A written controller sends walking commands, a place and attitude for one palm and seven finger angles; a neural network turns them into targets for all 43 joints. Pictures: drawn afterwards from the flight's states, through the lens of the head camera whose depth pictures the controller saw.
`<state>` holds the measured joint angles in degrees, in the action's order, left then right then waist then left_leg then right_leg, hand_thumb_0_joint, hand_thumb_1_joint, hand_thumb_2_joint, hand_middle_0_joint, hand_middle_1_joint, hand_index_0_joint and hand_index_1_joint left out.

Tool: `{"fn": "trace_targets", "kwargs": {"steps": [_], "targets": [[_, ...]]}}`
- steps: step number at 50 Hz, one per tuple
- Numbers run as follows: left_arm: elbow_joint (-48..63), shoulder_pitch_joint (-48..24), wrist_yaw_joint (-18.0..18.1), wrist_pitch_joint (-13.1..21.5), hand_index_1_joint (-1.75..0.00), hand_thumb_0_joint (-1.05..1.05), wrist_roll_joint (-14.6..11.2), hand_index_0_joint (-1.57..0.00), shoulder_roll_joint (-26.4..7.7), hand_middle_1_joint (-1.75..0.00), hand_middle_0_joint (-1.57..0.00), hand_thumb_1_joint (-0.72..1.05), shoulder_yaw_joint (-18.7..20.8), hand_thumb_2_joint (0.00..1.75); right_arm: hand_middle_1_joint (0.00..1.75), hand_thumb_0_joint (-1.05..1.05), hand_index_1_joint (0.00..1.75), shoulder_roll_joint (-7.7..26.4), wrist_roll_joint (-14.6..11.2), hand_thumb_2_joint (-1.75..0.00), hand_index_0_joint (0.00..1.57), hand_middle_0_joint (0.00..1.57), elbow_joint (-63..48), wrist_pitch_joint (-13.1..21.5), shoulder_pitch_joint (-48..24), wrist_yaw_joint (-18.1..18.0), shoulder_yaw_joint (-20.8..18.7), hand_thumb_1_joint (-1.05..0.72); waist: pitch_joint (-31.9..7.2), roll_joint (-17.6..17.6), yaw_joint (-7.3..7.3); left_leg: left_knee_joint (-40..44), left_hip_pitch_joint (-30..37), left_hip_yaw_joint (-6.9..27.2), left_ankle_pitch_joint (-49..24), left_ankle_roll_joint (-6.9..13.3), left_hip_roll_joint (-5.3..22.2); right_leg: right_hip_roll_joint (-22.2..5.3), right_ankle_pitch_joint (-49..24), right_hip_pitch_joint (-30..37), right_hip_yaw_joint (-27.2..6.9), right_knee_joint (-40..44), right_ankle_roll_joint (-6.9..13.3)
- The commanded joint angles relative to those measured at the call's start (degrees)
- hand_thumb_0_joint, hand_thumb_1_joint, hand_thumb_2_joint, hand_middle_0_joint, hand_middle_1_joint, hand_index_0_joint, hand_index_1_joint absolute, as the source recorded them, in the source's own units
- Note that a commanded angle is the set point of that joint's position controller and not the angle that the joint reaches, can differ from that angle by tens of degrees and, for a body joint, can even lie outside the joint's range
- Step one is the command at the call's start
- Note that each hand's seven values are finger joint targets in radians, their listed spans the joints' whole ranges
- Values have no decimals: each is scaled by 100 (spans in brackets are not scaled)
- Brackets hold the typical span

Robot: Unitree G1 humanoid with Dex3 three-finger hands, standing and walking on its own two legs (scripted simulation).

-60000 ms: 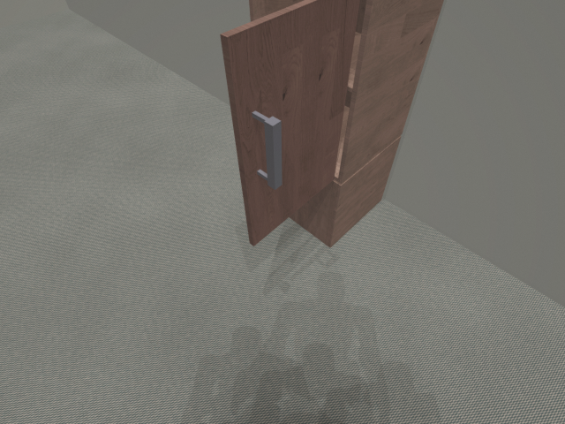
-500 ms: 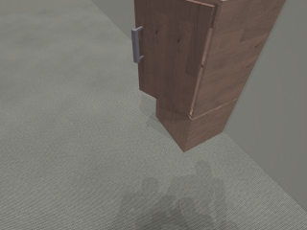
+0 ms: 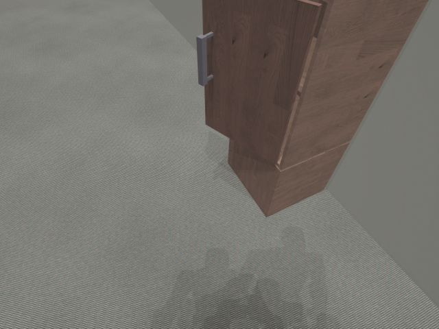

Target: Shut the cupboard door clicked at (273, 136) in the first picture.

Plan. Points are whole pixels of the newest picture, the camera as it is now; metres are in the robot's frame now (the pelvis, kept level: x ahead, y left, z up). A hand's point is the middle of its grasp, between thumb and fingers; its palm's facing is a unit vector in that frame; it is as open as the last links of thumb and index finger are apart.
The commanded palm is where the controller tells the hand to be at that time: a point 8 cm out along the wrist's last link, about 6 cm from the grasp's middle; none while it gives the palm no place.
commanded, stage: walk to a spot facing it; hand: left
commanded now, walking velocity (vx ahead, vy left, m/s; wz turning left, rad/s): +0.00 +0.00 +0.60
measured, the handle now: (206, 59) +0.96 +0.09 +0.00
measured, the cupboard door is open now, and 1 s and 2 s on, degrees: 23 23 23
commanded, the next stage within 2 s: none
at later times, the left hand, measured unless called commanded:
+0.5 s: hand out of the picture +0.05 +0.26 -0.16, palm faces +0.28 -0.92 -0.27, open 7.4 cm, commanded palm none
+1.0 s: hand out of the picture -0.08 +0.18 -0.17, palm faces +0.62 -0.74 -0.26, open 7.4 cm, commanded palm none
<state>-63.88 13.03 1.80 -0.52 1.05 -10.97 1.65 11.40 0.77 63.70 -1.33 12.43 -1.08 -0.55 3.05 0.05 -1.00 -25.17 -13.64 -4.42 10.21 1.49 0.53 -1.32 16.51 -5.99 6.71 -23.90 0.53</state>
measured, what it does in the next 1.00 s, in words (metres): steps on the spot, turning left: right foot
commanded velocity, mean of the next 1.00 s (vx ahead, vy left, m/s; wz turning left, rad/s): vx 0.04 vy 0.00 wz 0.60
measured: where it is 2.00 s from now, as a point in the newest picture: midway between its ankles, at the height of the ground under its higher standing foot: outside the picture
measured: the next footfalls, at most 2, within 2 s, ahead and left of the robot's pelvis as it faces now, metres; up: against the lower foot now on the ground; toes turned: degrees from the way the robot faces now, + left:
right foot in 0.66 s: +0.08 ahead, -0.12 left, +0.00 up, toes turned +25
left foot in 1.04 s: -0.05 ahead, +0.10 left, +0.00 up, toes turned +45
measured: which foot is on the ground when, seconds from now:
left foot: down 0.00-0.66, up 0.68-1.00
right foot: down 0.00-0.20, up 0.22-0.64, down 0.66-1.00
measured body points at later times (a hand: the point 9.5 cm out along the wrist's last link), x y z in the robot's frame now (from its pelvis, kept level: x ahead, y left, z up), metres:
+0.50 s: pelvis +0.00 +0.02 +0.00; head +0.06 +0.05 +0.44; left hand +0.04 +0.31 -0.14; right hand +0.11 -0.21 -0.14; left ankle +0.02 +0.12 -0.74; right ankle +0.02 -0.15 -0.68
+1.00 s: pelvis +0.01 -0.02 -0.01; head +0.06 +0.02 +0.44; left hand -0.11 +0.21 -0.15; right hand +0.24 -0.17 -0.15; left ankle -0.08 +0.08 -0.72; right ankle +0.05 -0.14 -0.74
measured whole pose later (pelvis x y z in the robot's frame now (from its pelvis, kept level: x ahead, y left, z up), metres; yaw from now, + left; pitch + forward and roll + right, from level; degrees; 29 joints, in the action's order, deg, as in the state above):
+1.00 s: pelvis +0.01 -0.02 -0.01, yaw +39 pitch +1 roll +1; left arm -51.0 13.7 1.0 -0.7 2.0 -12.3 3.4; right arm 14.4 0.8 52.3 -4.3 8.2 1.8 -3.7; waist 7.3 -1.5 0.0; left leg -41.7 -19.4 -3.5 25.0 -2.5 1.5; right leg -8.3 21.5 -11.4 11.7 -33.1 -1.6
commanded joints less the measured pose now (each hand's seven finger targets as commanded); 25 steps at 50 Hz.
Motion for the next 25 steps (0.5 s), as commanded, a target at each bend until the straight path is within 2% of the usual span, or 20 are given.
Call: {"fn": "trace_targets", "kwargs": {"steps": [1,2,3,4,5,6,7,8,9,10,11,12,13,14,16,18,20,25], "targets": [[394,471,61,-15,-30,0,10,-20,-1048,-30,-20,90,304,90,30,0,30,521,22,-90,20,20,-461,-38,130,38,-211,-90,7,-700,153,-1089,-681,241,-171,-174,215,-1548,-1063,-126,-806,487,667],[484,448,62,-18,-30,0,26,-20,-1057,-30,-20,90,335,90,30,0,30,485,39,-90,20,20,-571,-78,-10,47,-244,-90,126,-895,195,-1770,-934,161,840,-224,155,-1838,-1416,-190,-888,578,897],[562,367,74,-4,-30,0,60,-20,-1067,-30,-20,90,356,90,30,0,30,492,43,-90,20,20,-655,-105,-49,52,-282,-90,105,-994,189,-2400,-1198,206,1490,-244,192,-2073,-1906,-114,-909,541,1083],[641,301,88,8,-30,0,92,-20,-1070,-30,-20,90,379,90,30,0,30,480,29,-90,20,20,-747,-115,-123,64,-314,-90,160,-950,192,-2755,-1374,253,1840,-252,256,-2231,-2328,-102,-863,475,1179],[731,181,106,12,-30,0,119,-20,-1103,-30,-20,90,414,90,30,0,30,487,7,-90,20,20,-826,-108,-106,86,-330,-90,154,-880,133,-2716,-1379,320,1996,-261,374,-2294,-2661,-71,-717,279,1162],[812,23,95,23,-30,0,118,-20,-1187,-30,-20,90,443,90,30,0,30,439,-11,-90,20,20,-866,-96,-65,112,-325,-90,176,-780,60,-2270,-1297,308,1944,-285,449,-2229,-3008,0,-425,-8,1039],[866,-35,81,21,-30,0,99,-20,-1226,-30,-20,90,460,90,30,0,30,444,-10,-90,20,20,-877,-87,63,129,-320,-90,107,-688,-13,-1616,-1056,186,1497,-292,439,-2092,-3151,33,-196,-422,841],[920,-40,61,8,-30,0,56,-20,-1228,-30,-20,90,462,90,30,0,30,459,20,-90,20,20,-821,-63,347,140,-315,-90,-70,-514,-127,-967,-487,23,577,-270,297,-1839,-2993,-173,93,-958,554],[993,37,34,-25,-30,0,5,-20,-1094,-30,-20,90,453,90,30,0,30,677,59,-90,20,20,-763,-8,759,139,-351,-90,-299,357,-278,-189,274,586,-1172,-76,476,-1384,-2020,-783,396,-1951,118],[1159,176,-7,-74,-30,0,-57,-20,-720,-30,-20,90,383,90,30,0,30,1246,95,-90,20,20,-759,35,970,95,-469,-90,-322,2229,-262,349,839,2717,-3258,616,1752,-446,1270,-2102,458,-3274,-405],[1329,-187,34,-143,-30,0,-19,-20,-750,-30,-20,90,336,90,30,0,30,1436,94,-90,20,20,-683,-10,1218,17,-532,-90,-567,1841,-441,681,693,3237,-2977,1029,2193,-248,2259,-2239,-379,-4014,-289],[1371,-242,34,-182,-30,0,3,-20,-765,-30,-20,90,375,90,30,0,30,1426,107,-90,20,20,-742,-30,1041,10,-541,-90,-517,1241,-331,896,290,2922,-983,978,2040,-378,1854,-2132,-694,-4254,-175],[1378,-409,10,-194,-30,0,28,-20,-751,-30,-20,90,408,90,30,0,30,1326,108,-90,20,20,-917,-3,746,-8,-533,-90,-346,1199,-266,1075,-27,3008,23,779,1791,-422,1391,-2384,-758,-4331,-194],[1359,-469,-21,-185,-30,0,51,-20,-799,-30,-20,90,424,90,30,0,30,1224,118,-90,20,20,-1014,10,516,-30,-492,-90,-197,981,-181,1114,-203,2895,388,647,1612,-408,986,-2465,-866,-4358,-236],[1342,-363,-68,-127,-30,0,58,-20,-753,-30,-20,90,421,90,30,0,30,1149,114,-90,20,20,-1091,68,365,-59,-462,-90,-363,410,-64,1016,111,2608,-116,598,1408,-362,505,-2584,-898,-4240,-326],[1371,-310,-70,-91,-30,0,36,-20,-684,-30,-20,90,382,90,30,0,30,1176,99,-90,20,20,-1109,92,439,-70,-477,-90,-726,196,-75,791,564,2445,-913,717,1326,-285,502,-2548,-873,-3845,-379],[1464,-364,-68,-85,-30,0,34,-20,-660,-30,-20,90,359,90,30,0,30,1207,93,-90,20,20,-1124,86,474,-65,-512,-90,-863,330,-100,661,809,2374,-1336,775,1217,-194,582,-2485,-829,-3443,-417],[1689,-492,-44,-112,-30,0,19,-20,-696,-30,-20,90,321,90,30,0,30,1276,111,-90,20,20,-1203,-9,375,-4,-586,-90,-774,924,-127,585,547,2595,-1264,787,1068,14,785,-1996,-780,-2383,-419]]}}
